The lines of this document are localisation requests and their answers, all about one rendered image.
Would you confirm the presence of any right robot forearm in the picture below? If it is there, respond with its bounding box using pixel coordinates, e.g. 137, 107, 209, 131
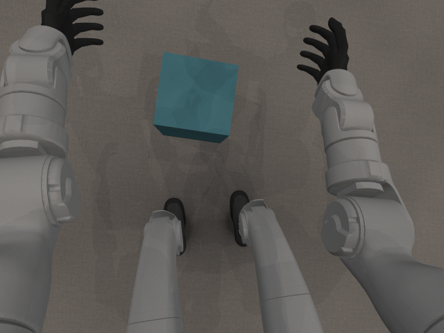
311, 69, 415, 243

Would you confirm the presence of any left robot forearm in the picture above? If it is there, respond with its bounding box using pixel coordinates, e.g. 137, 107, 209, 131
0, 26, 73, 159

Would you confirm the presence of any robot left hand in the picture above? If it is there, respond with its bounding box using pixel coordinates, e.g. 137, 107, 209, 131
41, 0, 103, 55

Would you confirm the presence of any left robot foot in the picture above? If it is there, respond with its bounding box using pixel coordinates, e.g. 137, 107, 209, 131
164, 198, 186, 256

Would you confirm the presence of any left robot upper arm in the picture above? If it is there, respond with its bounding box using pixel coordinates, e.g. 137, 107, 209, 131
0, 155, 81, 333

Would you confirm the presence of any carton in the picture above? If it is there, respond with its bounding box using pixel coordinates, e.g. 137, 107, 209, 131
153, 52, 239, 143

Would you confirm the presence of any right robot upper arm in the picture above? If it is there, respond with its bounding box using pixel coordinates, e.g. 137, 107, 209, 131
321, 196, 444, 333

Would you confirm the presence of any robot right hand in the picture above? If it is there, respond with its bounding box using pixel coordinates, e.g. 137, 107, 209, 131
297, 17, 349, 84

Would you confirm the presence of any right robot shin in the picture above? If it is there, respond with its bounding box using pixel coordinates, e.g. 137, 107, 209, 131
239, 199, 275, 236

